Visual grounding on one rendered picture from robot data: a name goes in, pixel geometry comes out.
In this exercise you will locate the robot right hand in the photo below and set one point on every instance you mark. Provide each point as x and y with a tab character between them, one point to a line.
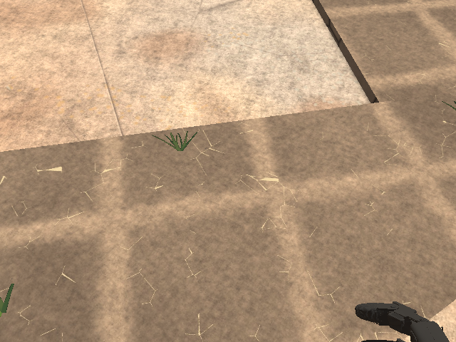
402	319

